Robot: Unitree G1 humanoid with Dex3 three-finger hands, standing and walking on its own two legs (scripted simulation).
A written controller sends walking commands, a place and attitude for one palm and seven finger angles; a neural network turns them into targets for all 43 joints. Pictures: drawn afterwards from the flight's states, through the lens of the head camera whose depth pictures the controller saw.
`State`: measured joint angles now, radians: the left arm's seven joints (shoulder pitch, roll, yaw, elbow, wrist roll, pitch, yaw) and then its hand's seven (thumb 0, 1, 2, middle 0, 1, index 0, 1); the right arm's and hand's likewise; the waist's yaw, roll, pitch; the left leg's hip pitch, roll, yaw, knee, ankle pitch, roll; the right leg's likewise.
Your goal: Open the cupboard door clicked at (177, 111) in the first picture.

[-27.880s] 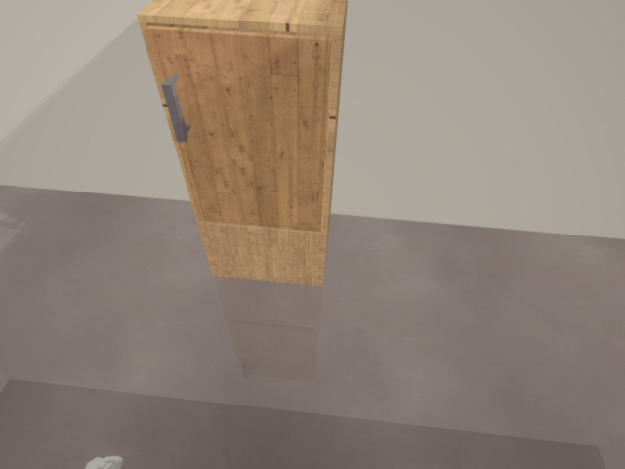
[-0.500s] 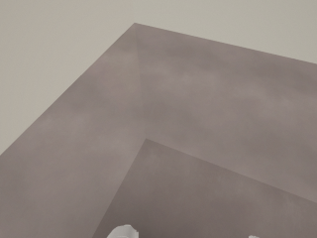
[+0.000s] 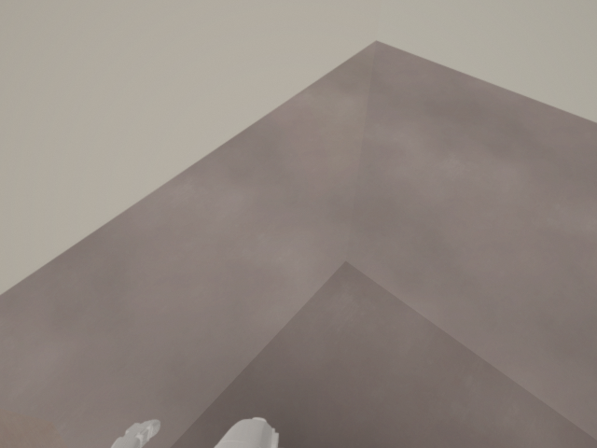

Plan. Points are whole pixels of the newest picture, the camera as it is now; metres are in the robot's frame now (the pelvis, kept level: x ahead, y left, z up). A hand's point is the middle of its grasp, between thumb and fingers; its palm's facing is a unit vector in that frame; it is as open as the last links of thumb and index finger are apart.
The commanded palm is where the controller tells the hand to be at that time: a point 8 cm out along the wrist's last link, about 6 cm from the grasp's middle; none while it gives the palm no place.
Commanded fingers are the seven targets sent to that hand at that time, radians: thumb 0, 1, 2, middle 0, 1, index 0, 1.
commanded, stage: turn to face it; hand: left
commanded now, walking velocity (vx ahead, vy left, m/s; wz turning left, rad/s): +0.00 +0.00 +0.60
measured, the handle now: out of the picture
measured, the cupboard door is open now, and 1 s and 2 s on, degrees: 43 43 43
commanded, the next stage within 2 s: none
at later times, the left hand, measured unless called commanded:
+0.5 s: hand out of the picture +0.04 +0.23 -0.15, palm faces +0.32 -0.91 -0.25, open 7.4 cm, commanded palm none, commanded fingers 0.00 0.90 0.90 -0.20 -0.30 -0.20 -0.30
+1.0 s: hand out of the picture -0.07 +0.18 -0.18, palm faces +0.61 -0.76 -0.21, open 7.4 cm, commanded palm none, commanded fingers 0.00 0.90 0.90 -0.20 -0.30 -0.20 -0.30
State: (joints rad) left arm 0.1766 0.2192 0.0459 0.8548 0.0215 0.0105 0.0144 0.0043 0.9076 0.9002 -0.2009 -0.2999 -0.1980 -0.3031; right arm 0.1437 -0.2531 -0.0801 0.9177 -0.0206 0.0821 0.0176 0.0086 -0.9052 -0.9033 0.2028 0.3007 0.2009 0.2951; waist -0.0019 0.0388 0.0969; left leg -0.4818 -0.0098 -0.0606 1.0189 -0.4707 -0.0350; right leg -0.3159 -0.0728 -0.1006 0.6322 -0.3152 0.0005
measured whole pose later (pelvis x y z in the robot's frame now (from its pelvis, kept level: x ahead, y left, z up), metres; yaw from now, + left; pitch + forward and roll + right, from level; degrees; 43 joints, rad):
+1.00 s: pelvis +0.02 -0.02 +0.00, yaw +37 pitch +1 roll +0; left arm 0.21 0.26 0.06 0.92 0.01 0.06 0.01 0.01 0.91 0.90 -0.20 -0.30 -0.20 -0.30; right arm 0.10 -0.22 -0.05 0.88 -0.02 0.03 0.02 0.01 -0.91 -0.90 0.20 0.30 0.20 0.29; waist 0.01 -0.08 0.11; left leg -0.34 0.00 0.05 0.64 -0.33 0.03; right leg -0.40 -0.12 -0.11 0.98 -0.54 0.07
